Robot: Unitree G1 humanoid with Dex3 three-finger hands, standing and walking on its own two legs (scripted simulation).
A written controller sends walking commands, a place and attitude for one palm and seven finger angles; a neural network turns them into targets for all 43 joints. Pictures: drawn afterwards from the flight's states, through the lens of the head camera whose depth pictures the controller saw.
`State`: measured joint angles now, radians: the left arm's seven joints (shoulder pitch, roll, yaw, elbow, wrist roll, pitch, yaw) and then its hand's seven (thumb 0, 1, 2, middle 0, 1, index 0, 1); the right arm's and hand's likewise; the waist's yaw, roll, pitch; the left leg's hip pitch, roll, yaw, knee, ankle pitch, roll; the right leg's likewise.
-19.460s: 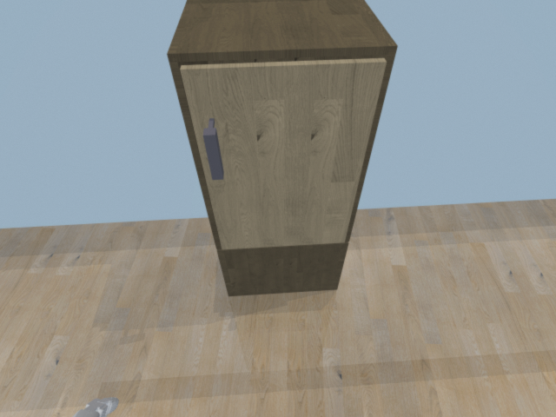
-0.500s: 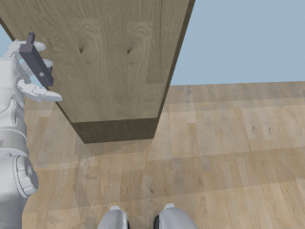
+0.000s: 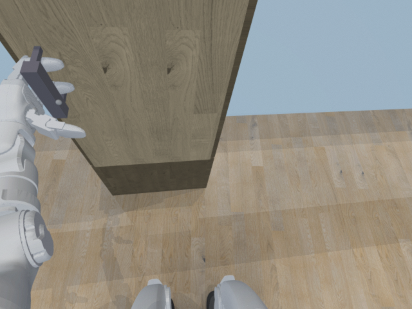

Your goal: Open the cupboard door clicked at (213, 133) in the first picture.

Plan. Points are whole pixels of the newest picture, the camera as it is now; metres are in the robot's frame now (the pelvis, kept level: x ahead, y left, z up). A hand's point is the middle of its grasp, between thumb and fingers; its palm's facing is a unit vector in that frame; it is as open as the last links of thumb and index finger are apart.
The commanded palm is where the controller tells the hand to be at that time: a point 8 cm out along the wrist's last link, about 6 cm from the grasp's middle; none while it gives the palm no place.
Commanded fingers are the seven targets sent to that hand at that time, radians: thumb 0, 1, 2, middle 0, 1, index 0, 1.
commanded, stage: close the thumb around the handle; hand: left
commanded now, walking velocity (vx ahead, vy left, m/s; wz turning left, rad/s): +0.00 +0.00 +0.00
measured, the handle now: (49, 83) +0.53 +0.27 +0.07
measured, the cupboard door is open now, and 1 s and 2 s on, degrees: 0 0 47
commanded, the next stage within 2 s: pull the door open along its arc in 0.78 s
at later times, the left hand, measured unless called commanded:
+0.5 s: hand (54, 104) +0.48 +0.25 +0.08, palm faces +0.04 -1.00 -0.03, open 9.1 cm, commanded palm +0.46 +0.29 +0.07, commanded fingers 0.00 0.73 0.83 -0.39 -1.33 -0.39 -1.33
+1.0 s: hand (56, 103) +0.48 +0.24 +0.08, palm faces +0.03 -1.00 -0.02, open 5.9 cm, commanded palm +0.44 +0.28 +0.07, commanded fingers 0.00 0.90 0.90 -0.40 -1.35 -0.40 -1.35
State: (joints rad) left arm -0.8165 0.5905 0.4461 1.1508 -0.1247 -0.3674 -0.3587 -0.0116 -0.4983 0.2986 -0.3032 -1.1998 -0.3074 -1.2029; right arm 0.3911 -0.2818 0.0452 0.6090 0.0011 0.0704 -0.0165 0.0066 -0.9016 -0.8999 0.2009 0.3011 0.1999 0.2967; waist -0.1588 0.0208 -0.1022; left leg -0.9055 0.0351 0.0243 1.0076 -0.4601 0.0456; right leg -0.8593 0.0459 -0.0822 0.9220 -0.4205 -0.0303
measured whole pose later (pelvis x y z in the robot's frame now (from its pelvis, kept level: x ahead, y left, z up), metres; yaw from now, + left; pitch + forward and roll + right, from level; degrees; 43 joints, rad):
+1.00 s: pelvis +0.00 +0.00 +0.00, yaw +0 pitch +20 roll -3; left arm -0.80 0.59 0.45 1.13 -0.14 -0.37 -0.37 0.00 0.68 0.81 -0.37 -1.35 -0.36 -1.35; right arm 0.39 -0.28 0.05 0.60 0.00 0.06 -0.02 0.01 -0.90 -0.90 0.20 0.30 0.20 0.30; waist -0.15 0.02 -0.11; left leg -0.92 0.04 0.03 1.01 -0.46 0.05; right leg -0.87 0.05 -0.08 0.93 -0.42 -0.03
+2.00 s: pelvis +0.01 -0.05 +0.01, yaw +5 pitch +9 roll +0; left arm 0.33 -0.06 -0.23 -0.08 0.10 -0.22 0.52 -0.02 0.62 0.74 -0.33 -1.32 -0.35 -1.33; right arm 0.19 -0.18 0.03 0.52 -0.08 0.02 0.01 0.01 -0.90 -0.90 0.20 0.30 0.20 0.30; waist 0.01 0.03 -0.13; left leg -0.65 0.00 -0.03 0.94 -0.46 -0.02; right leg -0.62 0.02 -0.13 0.94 -0.49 -0.09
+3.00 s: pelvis -0.01 -0.02 +0.01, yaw +4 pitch +9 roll -1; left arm 0.31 0.13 -0.17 -0.04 -0.02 -0.33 0.03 -0.01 -0.50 0.30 -0.24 -0.41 -0.18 -0.40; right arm 0.23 -0.22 0.03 0.50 -0.03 -0.06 -0.01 0.01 -0.90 -0.90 0.20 0.30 0.20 0.30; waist 0.02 0.05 -0.11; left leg -0.67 -0.02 -0.01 0.97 -0.45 0.02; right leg -0.64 0.00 -0.10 0.96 -0.47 -0.05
